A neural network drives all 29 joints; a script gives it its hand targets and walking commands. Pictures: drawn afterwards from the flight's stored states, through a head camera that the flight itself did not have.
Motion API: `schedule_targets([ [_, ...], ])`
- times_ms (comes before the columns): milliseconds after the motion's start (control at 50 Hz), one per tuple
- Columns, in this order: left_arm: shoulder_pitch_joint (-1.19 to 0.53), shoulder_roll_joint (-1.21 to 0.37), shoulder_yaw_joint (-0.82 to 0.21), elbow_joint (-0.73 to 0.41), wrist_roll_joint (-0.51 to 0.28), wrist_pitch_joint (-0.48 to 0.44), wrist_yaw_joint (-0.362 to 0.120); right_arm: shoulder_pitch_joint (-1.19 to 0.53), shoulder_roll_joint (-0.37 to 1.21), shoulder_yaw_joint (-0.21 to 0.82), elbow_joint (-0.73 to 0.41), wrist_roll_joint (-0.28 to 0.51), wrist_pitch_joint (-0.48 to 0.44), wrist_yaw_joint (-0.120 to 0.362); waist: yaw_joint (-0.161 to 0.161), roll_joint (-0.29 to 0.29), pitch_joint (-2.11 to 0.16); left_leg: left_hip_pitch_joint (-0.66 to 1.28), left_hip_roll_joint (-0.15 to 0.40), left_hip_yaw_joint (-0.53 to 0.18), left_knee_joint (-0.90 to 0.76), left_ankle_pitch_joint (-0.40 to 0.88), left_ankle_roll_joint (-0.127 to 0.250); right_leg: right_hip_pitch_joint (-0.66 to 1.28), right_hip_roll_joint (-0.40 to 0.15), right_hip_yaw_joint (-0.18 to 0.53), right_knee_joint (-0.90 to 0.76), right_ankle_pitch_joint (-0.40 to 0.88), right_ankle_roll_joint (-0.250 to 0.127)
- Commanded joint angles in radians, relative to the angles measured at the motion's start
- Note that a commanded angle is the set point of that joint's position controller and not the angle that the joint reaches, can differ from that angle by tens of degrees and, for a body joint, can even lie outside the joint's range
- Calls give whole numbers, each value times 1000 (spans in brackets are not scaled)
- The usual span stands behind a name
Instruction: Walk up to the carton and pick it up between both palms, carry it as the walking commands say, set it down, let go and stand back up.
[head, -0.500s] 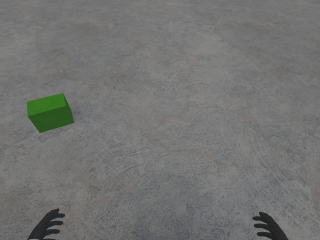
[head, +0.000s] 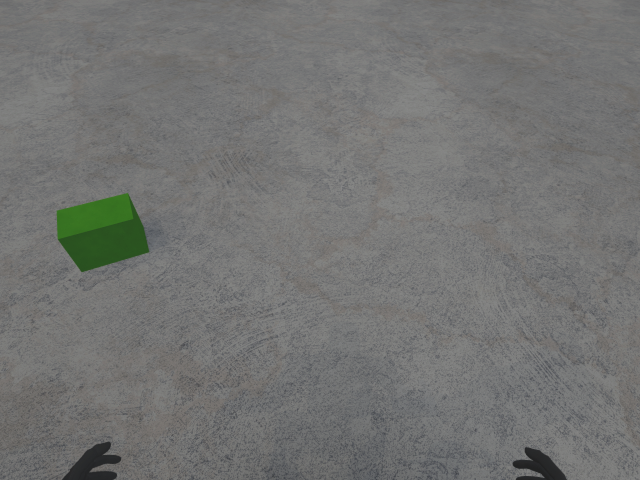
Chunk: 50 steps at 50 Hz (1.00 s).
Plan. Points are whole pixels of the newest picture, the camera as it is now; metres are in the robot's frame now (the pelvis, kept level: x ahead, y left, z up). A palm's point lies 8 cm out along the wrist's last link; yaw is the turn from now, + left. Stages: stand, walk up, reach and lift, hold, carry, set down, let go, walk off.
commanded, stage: stand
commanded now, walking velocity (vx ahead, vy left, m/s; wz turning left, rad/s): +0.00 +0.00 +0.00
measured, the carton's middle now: (105, 232) +1.08 +0.84 -0.68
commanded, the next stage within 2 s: walk up in 0.22 s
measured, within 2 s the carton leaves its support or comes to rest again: neither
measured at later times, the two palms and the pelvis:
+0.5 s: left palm out of the picture +0.11 +0.30 -0.10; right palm out of the picture +0.09 -0.32 -0.11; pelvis +0.00 -0.01 +0.00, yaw +4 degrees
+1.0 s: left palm out of the picture -0.13 +0.36 -0.14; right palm (355, 359) +0.31 -0.05 -0.11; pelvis +0.04 +0.12 -0.02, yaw +19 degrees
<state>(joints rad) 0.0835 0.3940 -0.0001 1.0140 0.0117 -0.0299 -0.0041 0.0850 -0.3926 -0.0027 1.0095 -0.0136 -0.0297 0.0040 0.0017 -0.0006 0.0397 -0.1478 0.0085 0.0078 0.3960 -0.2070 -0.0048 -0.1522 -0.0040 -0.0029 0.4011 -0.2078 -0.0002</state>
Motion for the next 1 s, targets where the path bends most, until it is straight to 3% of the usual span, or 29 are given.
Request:
schedule_targets([
  [0, -49, 171, 31, -33, -1, -9, 5, -48, -170, -32, -32, 1, -9, -4, 0, 0, -55, 10, 110, -97, -80, 87, 36, 2, -114, 101, -85, 87, -35],
  [380, -47, 175, 30, 3, -2, -2, 7, -43, -175, -32, 2, 1, -3, -7, 0, 1, -52, 27, 117, -96, -106, 102, 33, 17, -119, 101, -109, 102, -32],
  [400, -69, 127, 66, -78, 7, 51, -22, 172, -237, -96, -45, -36, 65, -39, -60, -29, -28, 93, 227, -267, -110, -336, 78, -246, -120, -29, 126, -344, 8],
  [420, -80, 44, 60, -99, -7, 60, 17, 102, -159, -81, -19, -11, 66, 1, -35, 162, 59, -46, 244, -347, -92, 229, 140, -201, -55, -51, 193, -125, 37],
  [440, 3, 36, 56, -109, -12, 57, 28, 43, -163, -99, -81, -4, 68, 13, -12, 232, 10, -62, 261, -350, -84, 362, 163, -176, -39, -35, 230, -239, 46],
  [460, 62, 46, 54, -107, -20, 53, 40, 19, -154, -93, -106, -8, 72, 19, 15, 226, -26, -72, 248, -322, -23, 529, 155, -133, -38, -30, 239, -241, 44],
  [480, 96, 47, 56, -109, -22, 46, 49, 7, -139, -89, -126, -5, 72, 19, 35, 184, -55, -98, 209, -273, 22, 566, 124, -82, -34, -45, 172, -211, 43],
  [500, 143, 48, 63, -94, -16, 50, 49, -2, -128, -87, -137, -11, 72, 17, 52, 122, -67, -179, 166, -232, 57, 454, 87, 16, -43, -58, 84, -154, 32],
  [520, 186, 98, 81, -103, -7, 49, 54, -25, -79, -76, -177, -10, 70, 15, 84, 23, -82, -296, 84, -173, 160, 282, 36, 119, -157, 51, -41, -117, 0],
  [540, 204, 176, 95, -121, 3, 53, 57, -45, -10, -59, -223, -8, 68, 13, 115, -221, -66, -458, -36, -46, 380, -41, -19, 161, -410, 286, -169, 31, -87],
  [560, 155, 186, 90, -142, 12, 59, 50, -2, -22, -72, -221, -17, 81, 4, 78, -213, -72, -414, -23, -1, 617, -402, -35, 58, -518, 321, -143, 232, -168],
  [580, 120, 151, 87, -158, 8, 61, 45, 25, -58, -87, -209, -16, 90, 7, 42, -129, -83, -351, 14, -31, 708, -398, -37, 11, -474, 238, -96, 319, -185],
  [600, 80, 113, 82, -151, 5, 47, 41, 40, -58, -97, -196, -10, 89, 21, 7, -130, -73, -321, 22, -33, 754, -354, -28, -32, -418, 140, -76, 288, -167],
  [620, 268, 188, 102, -88, 17, 44, 59, -18, -77, -99, -245, -41, 109, 69, 52, -58, -92, -529, 75, -81, 836, -228, -43, 133, -521, 314, -219, -337, -144],
  [640, 284, 178, 102, -70, 16, 40, 76, -79, -58, -96, -269, -46, 109, 97, 47, -90, -41, -643, 93, -114, 838, -155, -44, 171, -518, 335, -257, -484, -73],
  [660, 251, 140, 96, -81, 14, 27, 72, -59, -33, -95, -259, -40, 101, 111, 32, -146, -11, -636, 91, -110, 834, -95, -40, 145, -465, 268, -253, -449, -39],
  [720, 262, 87, 85, -77, 9, -10, 51, -30, 6, -96, -235, -24, 85, 126, 37, -167, 17, -548, 86, -58, 739, -18, -41, 105, -398, 103, -263, -298, -33],
  [820, 299, 110, 107, -77, 15, -21, 30, -126, 50, -64, -253, 2, 74, 127, 70, -212, 88, -448, 88, 7, 425, -53, -57, 45, -400, -25, -288, -254, -47],
  [920, 280, 101, 100, -80, 18, -18, -6, -49, 64, -50, -221, 5, 43, 98, 42, -292, 23, -181, 41, 121, 208, -113, -17, -49, -362, -163, -212, -258, -43],
  [940, 268, 87, 95, -78, 18, -14, -12, 20, 46, -57, -192, -4, 34, 88, 4, -234, -16, -54, 25, 144, 169, -69, -1, -96, -329, -221, -87, -275, -37],
  [960, 291, 41, 81, -78, 29, -12, -16, 130, -11, -78, -148, -9, 22, 72, -45, -63, -87, 106, -6, 144, 155, -90, 14, -149, -256, -278, 171, -223, -26],
  [980, 274, -21, 63, -114, 40, -13, -19, 309, -109, -104, -105, -20, 8, 55, -127, 226, -142, 285, 130, -108, 51, -249, 62, -358, -165, -270, 576, -383, -5],
])
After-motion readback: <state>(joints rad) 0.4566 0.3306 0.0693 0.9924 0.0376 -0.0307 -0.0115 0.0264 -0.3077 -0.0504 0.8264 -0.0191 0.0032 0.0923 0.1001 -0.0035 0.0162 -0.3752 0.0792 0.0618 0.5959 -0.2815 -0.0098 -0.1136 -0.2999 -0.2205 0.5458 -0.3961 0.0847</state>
